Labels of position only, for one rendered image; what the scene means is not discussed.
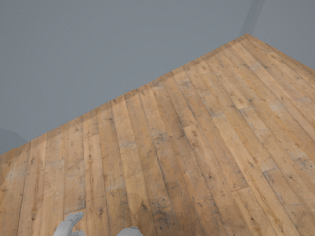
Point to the robot left hand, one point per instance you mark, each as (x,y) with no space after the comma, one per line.
(65,227)

